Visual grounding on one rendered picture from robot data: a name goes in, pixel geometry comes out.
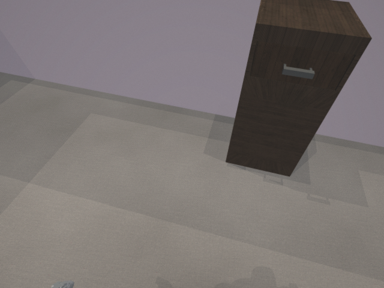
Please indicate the drawer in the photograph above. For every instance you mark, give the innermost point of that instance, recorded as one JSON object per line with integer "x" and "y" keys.
{"x": 329, "y": 67}

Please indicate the cabinet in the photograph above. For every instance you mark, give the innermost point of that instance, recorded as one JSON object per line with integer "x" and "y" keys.
{"x": 275, "y": 121}

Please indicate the handle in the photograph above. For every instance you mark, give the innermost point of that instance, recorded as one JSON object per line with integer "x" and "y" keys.
{"x": 297, "y": 72}

